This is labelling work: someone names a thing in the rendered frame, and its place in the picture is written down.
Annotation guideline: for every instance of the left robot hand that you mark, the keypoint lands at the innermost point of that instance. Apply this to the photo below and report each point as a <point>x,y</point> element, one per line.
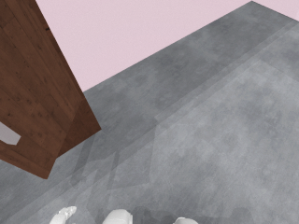
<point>63,215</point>

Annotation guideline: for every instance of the handle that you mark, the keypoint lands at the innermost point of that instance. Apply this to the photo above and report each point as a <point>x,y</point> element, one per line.
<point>8,136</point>

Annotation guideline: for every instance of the cupboard door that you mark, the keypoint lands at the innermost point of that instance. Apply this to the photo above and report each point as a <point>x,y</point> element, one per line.
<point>38,99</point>

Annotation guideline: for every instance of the left robot thigh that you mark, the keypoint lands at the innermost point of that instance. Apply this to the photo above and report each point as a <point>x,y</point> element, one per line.
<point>119,216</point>

